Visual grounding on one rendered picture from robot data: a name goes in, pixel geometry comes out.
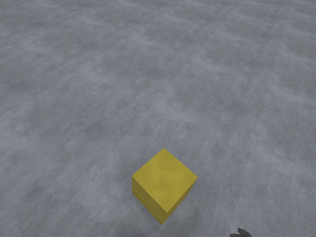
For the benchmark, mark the carton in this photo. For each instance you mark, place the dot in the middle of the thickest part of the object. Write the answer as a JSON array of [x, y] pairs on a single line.
[[162, 184]]

